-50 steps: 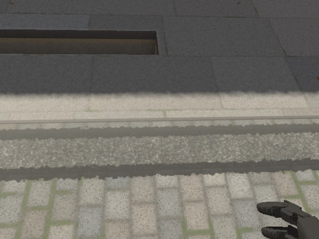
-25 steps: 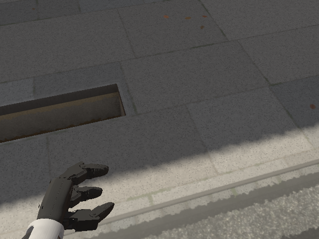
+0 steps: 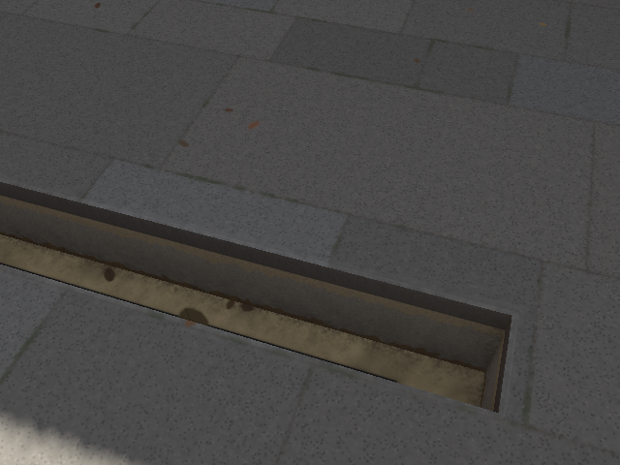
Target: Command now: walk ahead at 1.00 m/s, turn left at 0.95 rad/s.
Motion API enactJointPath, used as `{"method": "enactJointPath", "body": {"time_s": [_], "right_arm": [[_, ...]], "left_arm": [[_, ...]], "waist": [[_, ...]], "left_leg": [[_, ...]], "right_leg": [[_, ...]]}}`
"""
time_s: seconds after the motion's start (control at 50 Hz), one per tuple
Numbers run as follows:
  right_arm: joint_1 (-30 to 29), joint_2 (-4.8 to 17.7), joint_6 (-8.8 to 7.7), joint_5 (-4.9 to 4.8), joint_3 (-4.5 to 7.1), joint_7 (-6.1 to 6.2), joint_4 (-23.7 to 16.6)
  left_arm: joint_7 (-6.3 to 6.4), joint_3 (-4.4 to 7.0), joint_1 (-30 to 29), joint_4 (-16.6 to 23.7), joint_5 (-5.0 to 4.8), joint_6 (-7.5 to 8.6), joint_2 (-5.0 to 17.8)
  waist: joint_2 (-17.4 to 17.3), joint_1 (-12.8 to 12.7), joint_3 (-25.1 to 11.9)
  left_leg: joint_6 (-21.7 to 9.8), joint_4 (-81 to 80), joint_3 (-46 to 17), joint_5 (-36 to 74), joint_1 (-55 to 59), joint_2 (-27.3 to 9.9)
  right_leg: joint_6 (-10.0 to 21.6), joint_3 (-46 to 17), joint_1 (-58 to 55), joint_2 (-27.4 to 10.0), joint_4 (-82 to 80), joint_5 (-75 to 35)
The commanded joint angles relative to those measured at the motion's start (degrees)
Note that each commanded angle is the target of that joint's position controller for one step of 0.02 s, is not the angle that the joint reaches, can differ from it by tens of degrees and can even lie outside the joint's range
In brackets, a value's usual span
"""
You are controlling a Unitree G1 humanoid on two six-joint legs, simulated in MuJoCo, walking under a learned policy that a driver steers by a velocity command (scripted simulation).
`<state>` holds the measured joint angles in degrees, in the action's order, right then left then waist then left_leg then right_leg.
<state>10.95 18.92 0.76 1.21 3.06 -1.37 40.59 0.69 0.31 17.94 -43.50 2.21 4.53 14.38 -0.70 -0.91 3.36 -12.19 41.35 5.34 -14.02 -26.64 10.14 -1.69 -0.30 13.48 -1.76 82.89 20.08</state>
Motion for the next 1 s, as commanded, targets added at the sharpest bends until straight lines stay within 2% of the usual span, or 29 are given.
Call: {"method": "enactJointPath", "body": {"time_s": [0.02,0.08,0.16,0.24,0.26,0.3,0.32,0.34,0.36,0.38,0.42,0.52,0.6,0.64,0.68,0.72,0.74,0.76,0.78,0.8,0.82,0.84,0.86,0.88,0.92,0.94,0.96,0.98,1.0], "right_arm": [[9.95,10.5,-1.72,-0.22,3.43,2.06,-0.93],[8.84,8.08,-3.95,-0.53,2.17,1.68,-1.0],[9.42,8.1,-4.68,-1.45,2.34,0.98,-0.47],[11.87,11.11,-4.16,-1.81,3.5,0.85,0.02],[10.79,11.62,-3.87,-1.46,3.71,1.08,-0.37],[4.62,15.1,-3.44,-1.1,4.68,1.33,-1.91],[3.04,12.4,-3.83,-0.75,4.01,1.08,-3.36],[6.79,1.51,-4.2,-0.41,1.43,1.41,-4.04],[13.0,2.6,-4.51,-1.09,0.45,0.94,-5.23],[12.15,4.86,-3.93,0.4,0.76,0.98,-2.36],[4.12,5.75,-3.38,0.65,0.73,-0.13,-3.08],[-6.44,3.78,-1.25,1.85,-0.77,0.05,-9.19],[-14.72,0.68,-3.14,1.71,-2.52,-2.52,-11.58],[-8.71,2.35,-2.84,2.3,-1.4,-2.5,-7.87],[-9.91,4.86,-3.76,2.72,-0.08,-2.3,-6.91],[10.52,5.4,-4.46,3.76,1.56,-0.47,-2.92],[25.26,7.29,-4.93,4.43,2.84,0.4,0.65],[25.71,7.07,-5.64,4.39,2.67,0.26,1.93],[19.5,5.55,-6.14,3.38,1.58,0.12,-0.83],[12.99,3.92,-5.72,1.91,0.66,0.4,-0.55],[12.04,8.76,-5.5,1.54,2.55,0.81,0.25],[7.57,6.94,-6.95,1.53,2.43,-0.01,0.49],[6.46,5.41,-8.43,2.99,1.73,-0.61,1.29],[4.48,2.99,-10.13,2.27,1.29,-0.36,3.68],[7.93,1.3,-11.41,1.32,1.06,0.06,7.99],[3.38,2.61,-10.55,1.93,1.23,-0.13,5.74],[-0.37,6.96,-9.28,1.79,2.31,0.67,3.65],[0.41,7.85,-8.79,0.94,2.2,1.37,4.22],[4.96,7.11,-8.57,0.35,1.86,1.95,5.89]], "left_arm": [[0.36,1.15,-4.11,9.53,1.52,1.44,9.38],[0.13,0.67,-4.96,10.53,2.16,-2.24,7.99],[-0.92,-0.99,-16.57,15.13,0.41,-2.26,4.4],[-1.24,-0.46,-19.83,17.0,-0.21,-2.32,6.54],[-0.9,0.18,-17.2,16.38,-0.44,-2.17,8.09],[-0.52,2.25,3.08,10.85,-0.19,-1.55,12.14],[0.61,4.52,15.49,9.29,-0.41,-1.21,16.95],[1.43,4.63,17.4,8.84,0.42,-0.78,18.21],[0.81,4.71,9.88,9.91,0.33,-0.79,19.06],[-0.15,4.14,4.28,9.65,-0.26,-0.69,13.53],[-1.32,3.42,2.96,7.27,-0.18,-0.6,9.35],[-2.05,3.53,8.5,0.6,-2.75,1.18,9.68],[-1.65,4.78,8.07,0.16,-3.2,0.45,12.61],[-1.9,5.99,7.42,0.96,-2.59,0.62,15.95],[-1.72,5.84,8.49,0.98,-2.0,-0.19,15.16],[-2.43,5.49,1.84,2.38,-2.48,-0.06,14.89],[-1.53,5.82,-4.45,3.2,-2.46,-0.16,15.73],[-0.86,4.43,-2.73,2.9,-0.64,-0.34,8.19],[0.58,3.55,2.48,3.75,-2.39,-0.85,4.93],[0.65,3.84,5.8,1.99,-1.41,-2.55,6.18],[-0.27,3.29,3.48,2.99,0.2,-3.84,5.56],[-1.71,4.02,-4.23,3.82,0.9,-5.54,7.11],[-2.86,5.59,-9.63,5.46,-1.06,-6.73,8.77],[-3.25,6.31,-13.94,4.78,-2.89,-6.89,10.13],[-2.83,5.28,-17.9,5.98,-1.28,-7.44,4.74],[-3.11,3.77,-20.03,8.22,-2.55,-7.21,3.27],[-5.62,2.81,-16.29,9.15,-2.31,-7.18,3.51],[-6.64,3.67,-17.28,7.93,-1.99,-7.0,6.56],[-5.57,3.79,-21.18,7.62,-0.86,-6.82,8.25]], "waist": [[6.1,1.34,-2.89],[4.98,-1.95,0.04],[0.76,1.41,0.98],[-1.43,4.26,-1.16],[-2.15,2.78,-2.37],[-0.64,-9.67,-11.59],[3.85,-15.18,-18.12],[18.14,-10.77,-20.59],[24.0,-4.44,-21.79],[13.27,-2.5,-14.35],[4.28,-2.44,-4.65],[6.18,0.85,2.24],[5.17,-0.32,2.42],[6.09,0.82,-2.22],[1.98,0.56,-4.11],[4.41,13.31,-11.99],[0.8,22.91,-14.55],[-8.9,19.45,-10.37],[-8.18,10.74,-11.51],[-1.49,3.78,-6.65],[-5.28,2.84,-3.88],[-4.95,3.58,5.61],[-5.38,3.28,12.59],[-5.4,3.13,16.57],[-9.35,0.96,14.63],[-6.9,-2.75,13.26],[-5.16,-6.83,11.5],[-3.46,-5.63,11.53],[0.81,-3.57,14.01]], "left_leg": [[-10.3,-26.71,-40.14,1.59,25.06,-19.69],[-9.44,-28.45,-31.88,7.3,8.97,-13.82],[-4.47,-28.94,-26.27,16.34,1.75,-7.48],[-0.99,-27.0,-29.58,26.23,9.5,-9.26],[0.48,-23.62,-30.08,30.59,11.36,-9.08],[3.18,-1.84,-27.75,42.27,8.65,-8.33],[4.91,17.19,-23.72,31.56,4.27,-5.24],[5.89,36.21,-18.02,-18.7,-8.57,-1.42],[6.18,41.54,-16.05,-13.96,-16.75,-0.48],[5.92,40.6,-15.62,-5.72,-17.27,-5.3],[7.03,35.04,-14.43,-2.9,-14.67,-7.45],[10.6,15.4,-11.36,-2.28,-17.77,-13.3],[13.31,3.14,-7.06,18.88,-2.62,-13.95],[12.41,12.28,-7.7,26.24,6.16,-14.44],[12.03,13.89,-3.53,23.97,10.39,-11.53],[9.93,13.6,0.21,14.19,41.7,-8.07],[8.26,9.2,-0.62,10.26,56.75,-9.54],[6.32,1.51,-8.66,7.3,54.51,-17.68],[4.35,-5.9,-28.06,20.13,49.53,-30.8],[2.2,-14.12,-29.99,23.51,42.31,-31.83],[-2.85,-21.38,-38.69,-8.11,32.97,-36.6],[-3.88,-24.23,-38.45,-14.9,22.58,-37.15],[-2.79,-20.0,-34.63,-16.75,15.79,-35.69],[3.03,-19.97,-26.03,-13.83,15.37,-34.81],[6.06,-22.61,-18.67,-20.31,14.23,-30.37],[8.4,-31.93,-16.3,-21.67,3.99,-28.54],[7.47,-41.47,-10.35,-20.12,-4.26,-28.4],[5.72,-44.36,-6.22,-5.26,0.64,-29.11],[6.17,-42.13,0.32,12.89,10.52,-26.72]], "right_leg": [[-0.25,-5.27,30.7,-3.6,-2.93,1.7],[-2.75,-3.29,22.7,-5.28,-15.24,4.23],[-2.28,0.32,13.32,-2.74,-36.46,-21.02],[-0.84,0.17,5.42,1.6,-47.29,-24.99],[-0.84,-0.73,0.87,2.78,-48.84,-21.13],[0.63,-2.54,-18.52,3.12,-46.53,-11.41],[2.24,-8.71,-29.57,-4.19,-50.39,4.44],[1.98,-26.88,-38.67,-19.43,-53.78,14.82],[6.82,-53.96,-33.97,-23.29,-64.15,6.02],[10.56,-48.62,-25.89,-20.56,-65.33,10.0],[12.69,-33.17,-12.4,-14.35,-66.17,5.58],[14.92,-24.53,-5.92,-9.49,-71.75,-7.14],[14.44,-16.62,4.38,-5.74,-77.72,-18.35],[14.6,-14.13,3.32,-6.8,-73.9,-26.05],[13.65,-12.23,2.09,-5.99,-68.9,-28.72],[10.58,-5.88,15.58,-1.71,-40.75,-55.95],[8.34,-6.16,28.74,-0.65,-16.09,-51.57],[7.24,-5.74,38.29,4.87,2.06,4.96],[7.67,-8.55,38.83,2.38,6.57,8.51],[7.36,-5.02,38.98,-0.9,-0.46,4.9],[7.22,-5.18,37.92,-3.11,-6.92,6.74],[7.13,-8.27,37.58,-6.95,-9.38,4.55],[6.38,-8.83,41.08,-5.96,-11.61,0.73],[6.73,-11.65,45.15,-7.44,-17.23,-6.62],[6.46,-6.06,44.27,-3.55,-15.37,-12.97],[6.38,-8.36,33.38,-4.56,-25.53,-14.22],[7.26,-2.12,18.14,-3.13,-31.57,-20.4],[9.62,2.69,16.1,-2.51,-27.35,-19.61],[11.49,5.72,23.17,-0.94,-23.73,-16.78]]}}
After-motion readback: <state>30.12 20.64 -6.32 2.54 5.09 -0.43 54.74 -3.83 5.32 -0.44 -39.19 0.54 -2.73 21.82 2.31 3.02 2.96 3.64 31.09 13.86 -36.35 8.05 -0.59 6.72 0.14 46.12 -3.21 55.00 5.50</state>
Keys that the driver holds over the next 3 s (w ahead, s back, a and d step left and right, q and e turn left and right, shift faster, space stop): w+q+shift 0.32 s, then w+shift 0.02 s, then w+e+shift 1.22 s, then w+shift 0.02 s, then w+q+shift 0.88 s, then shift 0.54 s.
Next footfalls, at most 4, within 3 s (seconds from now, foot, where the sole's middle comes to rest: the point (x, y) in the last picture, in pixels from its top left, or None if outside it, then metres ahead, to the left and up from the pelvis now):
0.32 right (400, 441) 0.51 -0.13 -0.74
0.74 left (235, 362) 0.69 0.23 -0.74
1.10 right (311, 193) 1.21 0.06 -0.74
1.50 left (294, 88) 1.69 0.13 -0.74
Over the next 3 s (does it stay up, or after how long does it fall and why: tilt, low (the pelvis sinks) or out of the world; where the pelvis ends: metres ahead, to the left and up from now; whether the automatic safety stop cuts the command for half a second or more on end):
stays up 2.53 -0.32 0.04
